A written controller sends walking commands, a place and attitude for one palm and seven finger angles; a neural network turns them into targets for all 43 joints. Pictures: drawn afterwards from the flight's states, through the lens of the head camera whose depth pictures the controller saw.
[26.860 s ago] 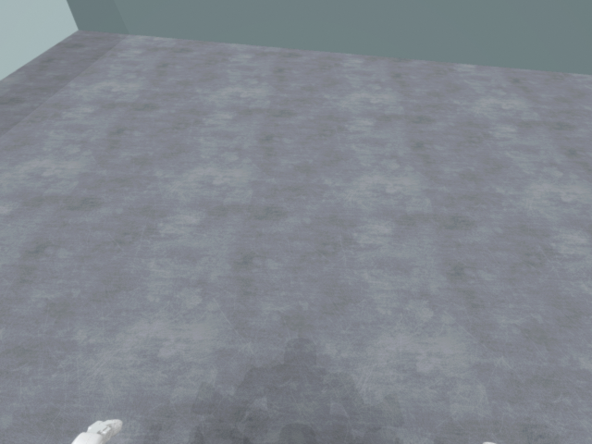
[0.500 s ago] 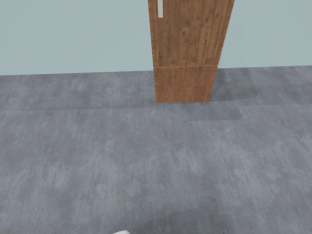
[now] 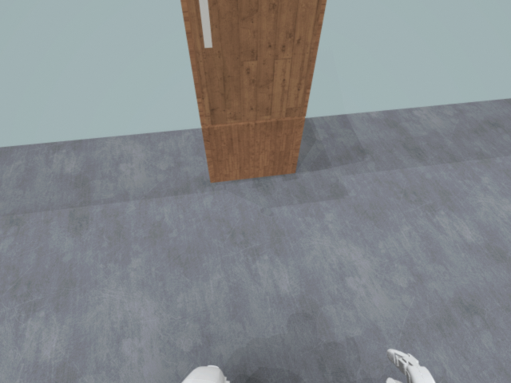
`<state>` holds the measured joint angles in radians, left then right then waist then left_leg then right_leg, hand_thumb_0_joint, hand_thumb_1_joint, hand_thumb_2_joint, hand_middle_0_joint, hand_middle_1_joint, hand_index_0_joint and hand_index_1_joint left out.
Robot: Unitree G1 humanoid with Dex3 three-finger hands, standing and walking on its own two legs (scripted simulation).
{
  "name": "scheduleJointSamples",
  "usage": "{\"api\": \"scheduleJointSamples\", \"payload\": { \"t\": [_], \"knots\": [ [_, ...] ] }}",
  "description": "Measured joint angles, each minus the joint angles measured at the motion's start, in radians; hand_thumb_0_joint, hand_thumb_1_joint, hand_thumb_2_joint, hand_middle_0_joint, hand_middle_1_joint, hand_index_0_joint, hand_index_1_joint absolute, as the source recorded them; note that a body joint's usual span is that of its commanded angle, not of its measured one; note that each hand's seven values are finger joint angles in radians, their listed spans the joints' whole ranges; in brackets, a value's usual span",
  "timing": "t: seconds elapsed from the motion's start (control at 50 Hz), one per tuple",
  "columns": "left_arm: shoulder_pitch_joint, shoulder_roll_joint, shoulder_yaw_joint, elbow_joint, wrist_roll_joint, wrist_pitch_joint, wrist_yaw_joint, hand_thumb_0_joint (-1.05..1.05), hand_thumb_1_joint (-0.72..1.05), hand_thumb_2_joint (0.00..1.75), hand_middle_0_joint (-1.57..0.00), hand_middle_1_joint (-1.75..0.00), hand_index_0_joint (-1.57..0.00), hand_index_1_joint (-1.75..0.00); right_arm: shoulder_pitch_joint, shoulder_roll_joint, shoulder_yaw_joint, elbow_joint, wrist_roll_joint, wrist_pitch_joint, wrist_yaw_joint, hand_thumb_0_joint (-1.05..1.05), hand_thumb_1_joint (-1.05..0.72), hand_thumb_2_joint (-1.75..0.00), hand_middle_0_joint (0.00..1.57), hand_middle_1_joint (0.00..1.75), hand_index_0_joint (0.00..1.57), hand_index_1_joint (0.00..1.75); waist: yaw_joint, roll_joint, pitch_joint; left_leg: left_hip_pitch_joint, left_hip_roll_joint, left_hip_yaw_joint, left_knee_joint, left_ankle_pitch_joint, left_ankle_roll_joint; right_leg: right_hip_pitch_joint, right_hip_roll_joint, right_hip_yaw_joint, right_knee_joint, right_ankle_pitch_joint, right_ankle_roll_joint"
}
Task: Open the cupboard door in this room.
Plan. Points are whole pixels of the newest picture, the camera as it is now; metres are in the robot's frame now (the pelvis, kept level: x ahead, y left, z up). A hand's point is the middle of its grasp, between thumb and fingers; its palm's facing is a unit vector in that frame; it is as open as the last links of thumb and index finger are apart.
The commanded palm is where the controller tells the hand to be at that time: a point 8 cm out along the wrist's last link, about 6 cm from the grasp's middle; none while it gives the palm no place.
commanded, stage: walk to a spot facing it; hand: left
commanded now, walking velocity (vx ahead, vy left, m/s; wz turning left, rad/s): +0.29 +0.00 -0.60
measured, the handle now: (205, 17) +1.01 +0.30 +0.05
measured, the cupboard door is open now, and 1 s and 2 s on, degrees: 0 0 0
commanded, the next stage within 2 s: none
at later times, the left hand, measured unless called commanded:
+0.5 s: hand (193, 270) +0.34 +0.19 -0.18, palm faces -0.36 -0.91 -0.19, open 7.4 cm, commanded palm none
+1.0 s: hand (202, 234) +0.43 +0.20 -0.19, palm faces -0.51 -0.83 -0.23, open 7.4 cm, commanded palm none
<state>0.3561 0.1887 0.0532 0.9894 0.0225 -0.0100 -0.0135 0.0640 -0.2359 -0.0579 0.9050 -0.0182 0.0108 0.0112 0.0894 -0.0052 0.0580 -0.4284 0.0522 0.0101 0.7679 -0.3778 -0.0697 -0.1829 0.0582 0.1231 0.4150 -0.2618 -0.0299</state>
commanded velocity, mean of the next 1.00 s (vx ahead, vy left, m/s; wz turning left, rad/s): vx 0.02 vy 0.00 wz -0.60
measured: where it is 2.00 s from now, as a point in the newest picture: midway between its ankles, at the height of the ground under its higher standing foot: (262, 355)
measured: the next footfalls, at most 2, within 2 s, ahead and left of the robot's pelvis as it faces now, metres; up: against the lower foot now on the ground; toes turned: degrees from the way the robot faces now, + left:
left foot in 0.06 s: +0.09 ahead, +0.14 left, +0.00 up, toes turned +0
right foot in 0.58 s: +0.23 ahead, -0.09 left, +0.00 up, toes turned -30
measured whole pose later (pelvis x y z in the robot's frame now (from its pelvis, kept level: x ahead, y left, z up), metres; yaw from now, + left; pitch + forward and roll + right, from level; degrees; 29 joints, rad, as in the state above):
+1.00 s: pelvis +0.25 +0.06 -0.02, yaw -36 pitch +0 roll -1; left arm 0.19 0.25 0.07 0.90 0.01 0.05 0.00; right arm 0.07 -0.20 -0.04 0.84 -0.01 0.00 -0.01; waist 0.04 -0.03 0.10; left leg -0.36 0.06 0.05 0.65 -0.29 -0.05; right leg -0.37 0.04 0.10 0.66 -0.29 0.02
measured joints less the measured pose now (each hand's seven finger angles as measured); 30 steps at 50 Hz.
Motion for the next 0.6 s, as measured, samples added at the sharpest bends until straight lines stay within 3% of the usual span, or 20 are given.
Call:
{"api": "scheduleJointSamples", "payload": {
  "t": [0.06,0.08,0.14,0.2,0.3,0.42,0.52,0.56,0.58,0.6],
  "knots": [
    [0.011,0.02,0.007,0.009,-0.005,0.012,-0.001,0.0,0.9,0.89,-0.2,-0.3,-0.2,-0.3,0.006,0.015,0.015,-0.019,0.006,-0.027,-0.002,0.0,-0.9,-0.9,0.2,0.3,0.2,0.3,-0.003,-0.011,-0.008,0.092,-0.017,0.016,-0.198,0.062,0.01,-0.007,0.003,0.035,0.067,-0.057,0.028],
    [0.01,0.028,0.011,0.012,-0.009,0.018,-0.002,0.0,0.9,0.89,-0.2,-0.3,-0.2,-0.3,0.01,0.021,0.019,-0.024,0.004,-0.042,-0.005,0.0,-0.9,-0.9,0.2,0.3,0.2,0.3,-0.008,-0.015,-0.008,0.108,-0.018,0.029,-0.221,0.124,0.036,-0.028,0.005,0.038,0.136,-0.094,0.023],
    [-0.016,0.05,0.025,0.028,-0.006,0.039,-0.005,0.0,0.9,0.89,-0.2,-0.3,-0.2,-0.3,0.042,0.044,0.034,-0.028,-0.002,-0.056,-0.005,0.0,-0.9,-0.9,0.2,0.3,0.21,0.3,-0.018,-0.027,-0.004,0.152,-0.006,0.092,-0.182,0.071,0.095,-0.152,-0.012,-0.036,0.464,-0.216,0.024],
    [-0.053,0.073,0.038,0.015,0.004,0.044,-0.019,0.01,0.91,0.89,-0.2,-0.3,-0.2,-0.3,0.112,0.056,0.039,-0.013,-0.004,-0.057,-0.011,0.0,-0.9,-0.89,0.2,0.3,0.21,0.3,-0.044,-0.016,-0.012,0.227,0.012,0.127,-0.251,0.057,0.105,-0.271,-0.051,-0.12,0.675,-0.154,0.039],
    [-0.138,0.103,0.05,-0.045,0.004,0.043,-0.017,0.0,0.91,0.89,-0.19,-0.3,-0.19,-0.3,0.221,0.067,0.038,0.053,0.001,-0.06,-0.028,0.0,-0.9,-0.89,0.2,0.3,0.21,0.3,-0.065,-0.016,0.008,0.321,0.022,0.189,-0.337,0.052,0.106,-0.415,-0.098,-0.148,0.793,-0.023,0.064],
    [-0.237,0.087,0.041,-0.078,0.003,0.065,-0.016,0.0,0.91,0.9,-0.19,-0.3,-0.19,-0.3,0.316,0.07,0.029,0.117,-0.003,-0.045,-0.036,0.0,-0.9,-0.9,0.2,0.3,0.2,0.3,-0.098,-0.013,0.04,0.383,0.024,0.267,-0.34,-0.012,0.103,-0.438,-0.111,-0.192,0.655,0.045,0.073],
    [-0.305,0.049,0.017,-0.092,0.002,0.068,-0.019,0.0,0.91,0.9,-0.19,-0.3,-0.19,-0.3,0.353,0.067,0.015,0.139,-0.007,-0.033,-0.032,0.0,-0.9,-0.9,0.2,0.3,0.2,0.3,-0.135,-0.004,0.07,0.417,0.032,0.335,-0.284,-0.097,0.085,-0.351,-0.083,-0.253,0.418,-0.006,0.044],
    [-0.317,0.037,0.006,-0.102,0.002,0.053,-0.019,0.0,0.91,0.89,-0.19,-0.3,-0.19,-0.3,0.365,0.066,0.01,0.144,-0.001,-0.027,-0.028,0.0,-0.9,-0.9,0.2,0.3,0.2,0.3,-0.139,-0.002,0.075,0.409,0.051,0.36,-0.192,-0.135,0.071,-0.282,-0.059,-0.273,0.299,0.001,0.023],
    [-0.317,0.036,0.0,-0.107,0.003,0.039,-0.019,0.0,0.91,0.89,-0.19,-0.3,-0.19,-0.3,0.374,0.069,0.009,0.143,0.004,-0.022,-0.024,0.0,-0.9,-0.9,0.2,0.3,0.2,0.3,-0.14,-0.008,0.073,0.378,0.066,0.362,-0.086,-0.143,0.059,-0.232,-0.055,-0.278,0.229,0.043,-0.004],
    [-0.319,0.03,-0.004,-0.111,0.002,0.022,-0.014,0.0,0.91,0.89,-0.19,-0.3,-0.19,-0.3,0.366,0.066,0.01,0.142,0.012,-0.012,-0.021,0.0,-0.9,-0.9,0.2,0.3,0.2,0.3,-0.134,-0.006,0.077,0.315,0.078,0.326,0.076,-0.154,0.039,-0.229,-0.045,-0.27,0.236,0.017,-0.033]
  ]
}}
